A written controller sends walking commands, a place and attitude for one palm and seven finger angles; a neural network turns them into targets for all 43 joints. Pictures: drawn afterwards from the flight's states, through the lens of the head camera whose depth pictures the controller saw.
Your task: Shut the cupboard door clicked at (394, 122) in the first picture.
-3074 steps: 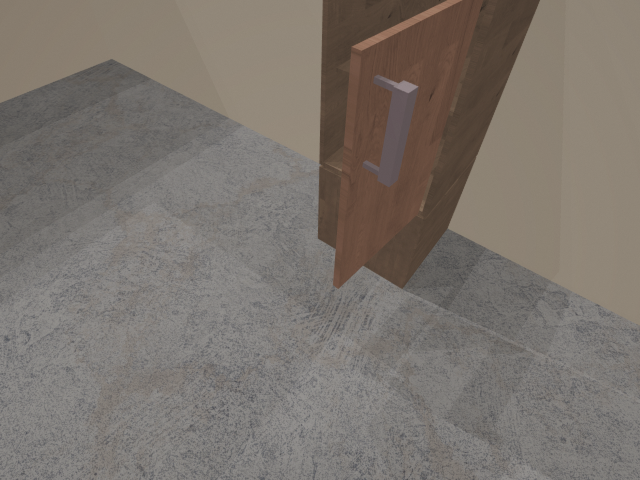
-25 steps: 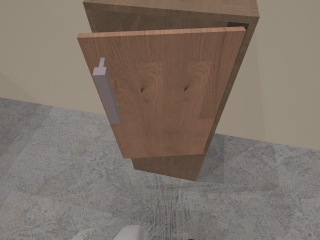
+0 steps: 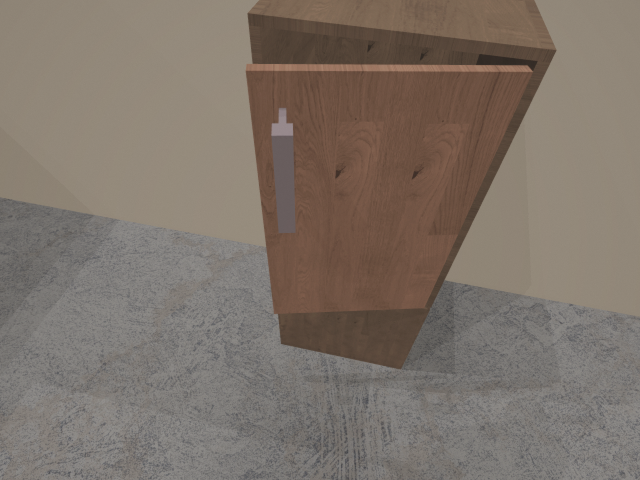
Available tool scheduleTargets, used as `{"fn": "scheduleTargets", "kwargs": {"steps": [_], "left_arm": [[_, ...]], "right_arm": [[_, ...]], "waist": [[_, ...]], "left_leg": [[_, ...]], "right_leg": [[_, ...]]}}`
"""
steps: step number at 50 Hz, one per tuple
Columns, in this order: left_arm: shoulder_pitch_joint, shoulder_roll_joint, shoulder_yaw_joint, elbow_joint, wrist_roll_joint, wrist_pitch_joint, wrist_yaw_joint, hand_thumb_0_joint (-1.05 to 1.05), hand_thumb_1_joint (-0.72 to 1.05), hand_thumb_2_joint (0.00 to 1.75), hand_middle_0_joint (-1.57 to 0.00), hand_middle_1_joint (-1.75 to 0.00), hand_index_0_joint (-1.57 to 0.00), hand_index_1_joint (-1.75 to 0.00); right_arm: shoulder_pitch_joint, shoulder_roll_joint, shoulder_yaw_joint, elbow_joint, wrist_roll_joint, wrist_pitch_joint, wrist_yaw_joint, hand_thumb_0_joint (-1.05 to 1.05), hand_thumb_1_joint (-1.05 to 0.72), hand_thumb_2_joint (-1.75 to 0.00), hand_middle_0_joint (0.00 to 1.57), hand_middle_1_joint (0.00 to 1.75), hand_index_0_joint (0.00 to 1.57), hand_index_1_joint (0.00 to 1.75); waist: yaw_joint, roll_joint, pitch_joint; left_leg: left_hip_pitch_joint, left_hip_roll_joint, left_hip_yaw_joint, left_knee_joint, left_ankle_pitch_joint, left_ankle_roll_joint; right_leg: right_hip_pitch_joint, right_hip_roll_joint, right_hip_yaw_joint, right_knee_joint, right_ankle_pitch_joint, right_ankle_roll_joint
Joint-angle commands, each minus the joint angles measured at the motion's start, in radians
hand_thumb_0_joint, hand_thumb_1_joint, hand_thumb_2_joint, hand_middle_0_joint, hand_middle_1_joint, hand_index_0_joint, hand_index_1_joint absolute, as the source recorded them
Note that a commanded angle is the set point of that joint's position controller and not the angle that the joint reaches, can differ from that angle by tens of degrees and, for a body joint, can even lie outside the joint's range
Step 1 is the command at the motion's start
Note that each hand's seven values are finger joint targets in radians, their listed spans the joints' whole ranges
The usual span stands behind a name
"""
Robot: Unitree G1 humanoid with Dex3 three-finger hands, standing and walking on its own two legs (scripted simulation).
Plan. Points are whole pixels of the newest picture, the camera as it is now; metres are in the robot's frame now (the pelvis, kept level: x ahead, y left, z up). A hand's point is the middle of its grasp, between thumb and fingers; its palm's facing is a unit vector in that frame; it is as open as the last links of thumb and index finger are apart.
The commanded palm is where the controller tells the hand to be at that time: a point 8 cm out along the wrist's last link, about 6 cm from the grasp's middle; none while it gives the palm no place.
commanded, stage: come to a stop and stand still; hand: left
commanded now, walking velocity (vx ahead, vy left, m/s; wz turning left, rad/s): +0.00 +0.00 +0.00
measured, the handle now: (284, 173) +0.49 +0.10 +0.11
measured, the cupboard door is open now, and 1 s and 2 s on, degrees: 15 15 15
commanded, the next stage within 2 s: look again from close up in 0.48 s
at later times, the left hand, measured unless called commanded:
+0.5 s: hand out of the picture -0.06 +0.15 -0.18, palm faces +0.04 -0.99 -0.14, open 7.4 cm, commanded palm none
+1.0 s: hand out of the picture +0.00 +0.17 -0.17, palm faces +0.03 -0.98 -0.21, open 7.4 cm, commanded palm none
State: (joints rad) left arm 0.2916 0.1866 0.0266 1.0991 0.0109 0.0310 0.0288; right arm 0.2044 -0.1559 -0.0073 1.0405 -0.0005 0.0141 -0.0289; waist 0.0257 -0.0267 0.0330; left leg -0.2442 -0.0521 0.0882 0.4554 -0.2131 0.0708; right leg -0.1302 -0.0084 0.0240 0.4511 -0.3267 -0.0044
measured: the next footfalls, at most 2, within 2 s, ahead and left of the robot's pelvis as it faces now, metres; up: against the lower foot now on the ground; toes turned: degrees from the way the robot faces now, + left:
none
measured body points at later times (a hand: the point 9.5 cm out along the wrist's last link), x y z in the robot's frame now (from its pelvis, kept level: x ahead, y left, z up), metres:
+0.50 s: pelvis -0.03 +0.00 +0.01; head -0.03 +0.01 +0.46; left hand -0.06 +0.20 -0.16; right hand -0.09 -0.22 -0.15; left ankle +0.02 +0.07 -0.74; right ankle -0.05 -0.12 -0.74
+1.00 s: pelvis -0.01 +0.00 +0.00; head -0.01 -0.01 +0.45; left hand +0.00 +0.22 -0.16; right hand +0.03 -0.23 -0.16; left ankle +0.02 +0.07 -0.74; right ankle -0.05 -0.12 -0.74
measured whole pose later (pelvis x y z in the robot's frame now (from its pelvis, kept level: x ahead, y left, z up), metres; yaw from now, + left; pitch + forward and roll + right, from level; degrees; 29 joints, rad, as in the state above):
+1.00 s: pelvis -0.01 +0.00 +0.00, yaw +0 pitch +0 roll +0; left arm 0.33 0.16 -0.01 1.06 0.02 -0.04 0.04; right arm 0.26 -0.18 0.01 1.05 -0.01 -0.03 -0.01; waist 0.00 0.00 -0.02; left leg -0.27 -0.04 0.09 0.49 -0.22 0.07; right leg -0.17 0.00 0.02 0.52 -0.34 0.00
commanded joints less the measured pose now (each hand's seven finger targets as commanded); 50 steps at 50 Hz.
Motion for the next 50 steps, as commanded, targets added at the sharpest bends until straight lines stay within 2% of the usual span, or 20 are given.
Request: {"fn": "scheduleTargets", "kwargs": {"steps": [1, 2, 3, 5, 7, 10, 15, 21, 28, 29, 30, 31, 32, 35, 36, 40, 41, 43, 48, 50], "left_arm": [[0.030, 0.068, -0.007, -0.021, 0.003, -0.033, 0.010, 0.00, 0.90, 0.90, -0.20, -0.30, -0.20, -0.30], [0.040, 0.056, -0.011, -0.008, 0.001, -0.040, 0.012, 0.00, 0.90, 0.90, -0.20, -0.30, -0.20, -0.30], [0.039, 0.048, -0.015, -0.004, -0.001, -0.042, 0.013, 0.00, 0.90, 0.90, -0.20, -0.30, -0.20, -0.30], [0.032, 0.045, -0.016, -0.002, -0.001, -0.037, 0.013, 0.00, 0.90, 0.90, -0.20, -0.30, -0.20, -0.30], [0.040, 0.042, -0.016, 0.002, 0.001, -0.030, 0.012, 0.00, 0.90, 0.90, -0.20, -0.30, -0.20, -0.30], [0.069, 0.035, -0.014, 0.012, 0.003, -0.024, 0.010, 0.00, 0.90, 0.90, -0.20, -0.30, -0.20, -0.30], [0.102, 0.019, -0.009, 0.023, 0.006, -0.019, 0.009, 0.00, 0.90, 0.90, -0.20, -0.30, -0.20, -0.30], [0.117, 0.005, -0.008, 0.029, 0.005, -0.028, 0.011, 0.00, 0.90, 0.90, -0.20, -0.30, -0.20, -0.30], [0.127, -0.012, -0.013, 0.040, 0.003, -0.032, 0.013, 0.00, 0.90, 0.90, -0.20, -0.30, -0.20, -0.30], [0.153, 0.024, -0.036, 0.032, 0.031, -0.076, 0.044, 0.00, 0.90, 0.90, -0.20, -0.30, -0.20, -0.30], [0.121, 0.074, -0.019, -0.012, 0.012, -0.073, 0.037, 0.00, 0.90, 0.90, -0.20, -0.30, -0.20, -0.30], [0.096, 0.080, -0.010, -0.024, 0.016, -0.077, 0.031, 0.00, 0.90, 0.90, -0.20, -0.30, -0.20, -0.30], [0.107, 0.068, -0.018, -0.021, 0.011, -0.080, 0.027, 0.00, 0.90, 0.90, -0.20, -0.30, -0.20, -0.30], [0.122, 0.030, -0.024, -0.031, 0.008, -0.077, 0.023, 0.00, 0.90, 0.90, -0.20, -0.30, -0.20, -0.30], [0.125, 0.026, -0.022, -0.035, 0.011, -0.076, 0.024, 0.00, 0.90, 0.90, -0.20, -0.30, -0.20, -0.30], [0.131, 0.022, -0.027, -0.047, 0.010, -0.075, 0.022, 0.00, 0.90, 0.90, -0.20, -0.30, -0.20, -0.30], [0.118, 0.029, -0.026, -0.049, 0.012, -0.076, 0.022, 0.00, 0.90, 0.90, -0.20, -0.30, -0.20, -0.30], [0.121, 0.044, -0.025, -0.056, 0.009, -0.077, 0.022, 0.00, 0.90, 0.90, -0.20, -0.30, -0.20, -0.30], [0.109, 0.077, -0.018, -0.069, 0.007, -0.077, 0.023, 0.00, 0.90, 0.90, -0.20, -0.30, -0.20, -0.30], [0.100, 0.087, -0.016, -0.074, 0.006, -0.074, 0.022, 0.00, 0.90, 0.90, -0.20, -0.30, -0.20, -0.30]], "right_arm": [[0.084, -0.096, -0.024, -0.002, 0.002, -0.020, -0.002, 0.00, -0.90, -0.90, 0.20, 0.30, 0.20, 0.30], [0.087, -0.108, -0.023, 0.013, -0.002, -0.024, -0.005, 0.00, -0.90, -0.90, 0.20, 0.30, 0.20, 0.30], [0.096, -0.113, -0.024, 0.023, -0.002, -0.026, -0.006, 0.00, -0.90, -0.90, 0.20, 0.30, 0.20, 0.30], [0.106, -0.117, -0.021, 0.039, -0.003, -0.023, -0.003, 0.00, -0.90, -0.90, 0.20, 0.30, 0.20, 0.30], [0.106, -0.110, -0.017, 0.054, -0.004, -0.018, -0.002, 0.00, -0.90, -0.90, 0.20, 0.30, 0.20, 0.30], [0.118, -0.108, -0.016, 0.066, -0.008, -0.012, -0.004, 0.00, -0.90, -0.90, 0.20, 0.30, 0.20, 0.30], [0.147, -0.094, -0.021, 0.075, -0.012, -0.009, -0.007, 0.00, -0.90, -0.90, 0.20, 0.30, 0.20, 0.30], [0.179, -0.076, -0.021, 0.081, -0.009, -0.014, -0.009, 0.00, -0.90, -0.90, 0.20, 0.30, 0.20, 0.30], [0.189, -0.061, -0.019, 0.086, -0.008, -0.016, -0.012, 0.00, -0.90, -0.90, 0.20, 0.30, 0.20, 0.30], [0.083, -0.105, -0.004, 0.014, -0.014, -0.040, 0.009, 0.00, -0.90, -0.90, 0.20, 0.30, 0.20, 0.30], [0.133, -0.061, -0.009, -0.011, -0.014, -0.030, 0.017, 0.00, -0.90, -0.90, 0.20, 0.30, 0.20, 0.30], [0.143, -0.065, -0.007, -0.006, -0.025, -0.029, 0.020, 0.00, -0.90, -0.90, 0.20, 0.30, 0.20, 0.30], [0.160, -0.067, -0.007, -0.009, -0.024, -0.030, 0.018, 0.00, -0.90, -0.90, 0.20, 0.30, 0.20, 0.30], [0.157, -0.078, -0.009, -0.033, -0.020, -0.033, 0.014, 0.00, -0.90, -0.90, 0.20, 0.30, 0.20, 0.30], [0.161, -0.084, -0.010, -0.039, -0.021, -0.037, 0.013, 0.00, -0.90, -0.90, 0.20, 0.30, 0.20, 0.30], [0.132, -0.102, -0.011, -0.043, -0.016, -0.043, 0.013, 0.00, -0.90, -0.90, 0.20, 0.30, 0.20, 0.30], [0.132, -0.100, -0.010, -0.040, -0.015, -0.047, 0.013, 0.00, -0.90, -0.90, 0.20, 0.30, 0.20, 0.30], [0.121, -0.116, -0.009, -0.039, -0.015, -0.051, 0.013, 0.00, -0.90, -0.90, 0.20, 0.30, 0.20, 0.30], [0.097, -0.135, -0.009, -0.031, -0.013, -0.063, 0.009, 0.00, -0.90, -0.90, 0.20, 0.30, 0.20, 0.30], [0.090, -0.140, -0.010, -0.027, -0.013, -0.065, 0.007, 0.00, -0.90, -0.90, 0.20, 0.30, 0.20, 0.30]], "waist": [[-0.046, -0.001, -0.020], [-0.041, -0.072, -0.038], [-0.045, -0.089, -0.034], [-0.046, -0.090, 0.022], [-0.040, -0.030, 0.079], [-0.031, 0.043, 0.116], [-0.020, 0.066, 0.103], [-0.022, 0.030, 0.066], [-0.031, 0.017, 0.080], [-0.002, 0.090, 0.099], [-0.052, 0.068, 0.035], [-0.056, 0.131, 0.037], [-0.059, 0.121, 0.009], [-0.051, 0.049, 0.021], [-0.049, 0.066, 0.019], [-0.031, -0.034, 0.068], [-0.033, -0.022, 0.082], [-0.031, -0.041, 0.078], [-0.025, -0.028, 0.018], [-0.026, 0.000, -0.004]], "left_leg": [[0.132, 0.145, -0.184, -0.139, 0.155, -0.048], [0.153, 0.153, -0.171, -0.119, 0.189, -0.041], [0.161, 0.154, -0.166, -0.129, 0.159, -0.040], [0.137, 0.149, -0.171, -0.167, 0.038, -0.044], [0.092, 0.145, -0.175, -0.200, -0.051, -0.044], [0.035, 0.149, -0.199, -0.248, -0.177, -0.044], [-0.007, 0.153, -0.210, -0.273, -0.250, -0.041], [0.022, 0.154, -0.201, -0.247, -0.189, -0.039], [0.039, 0.153, -0.200, -0.231, -0.148, -0.039], [-0.029, 0.150, -0.123, -0.012, 0.055, -0.067], [0.009, 0.117, -0.134, -0.006, -0.120, -0.063], [0.015, 0.109, -0.139, -0.006, -0.112, -0.058], [0.000, 0.118, -0.155, -0.013, -0.133, -0.046], [-0.040, 0.132, -0.187, -0.044, -0.154, -0.026], [-0.055, 0.139, -0.199, -0.058, -0.139, -0.018], [-0.069, 0.151, -0.207, -0.095, -0.145, -0.010], [-0.079, 0.145, -0.202, -0.094, -0.107, -0.009], [-0.039, 0.144, -0.183, -0.086, -0.053, -0.011], [0.021, 0.147, -0.156, -0.058, 0.100, -0.008], [0.048, 0.151, -0.150, -0.052, 0.142, -0.008]], "right_leg": [[-0.072, -0.099, 0.094, -0.122, 0.193, -0.047], [-0.060, -0.090, 0.093, -0.122, 0.233, -0.040], [-0.063, -0.094, 0.091, -0.137, 0.202, -0.037], [-0.100, -0.088, 0.092, -0.162, 0.083, -0.032], [-0.122, -0.081, 0.091, -0.169, 0.024, -0.030], [-0.128, -0.063, 0.083, -0.157, -0.018, -0.028], [-0.109, -0.051, 0.061, -0.132, -0.028, -0.025], [-0.105, -0.055, 0.063, -0.137, 0.002, -0.029], [-0.140, -0.059, 0.078, -0.147, 0.004, -0.030], [-0.140, -0.093, 0.053, -0.123, 0.147, -0.037], [-0.195, -0.108, 0.100, -0.143, -0.141, -0.057], [-0.222, -0.105, 0.096, -0.119, -0.150, -0.067], [-0.203, -0.088, 0.086, -0.096, -0.158, -0.064], [-0.206, -0.059, 0.072, -0.043, -0.119, -0.066], [-0.188, -0.052, 0.054, -0.019, -0.075, -0.064], [-0.197, -0.051, 0.070, -0.023, -0.032, -0.053], [-0.189, -0.054, 0.069, -0.023, -0.005, -0.054], [-0.197, -0.060, 0.083, -0.030, 0.022, -0.053], [-0.137, -0.070, 0.088, -0.028, 0.150, -0.046], [-0.123, -0.071, 0.086, -0.024, 0.181, -0.044]]}}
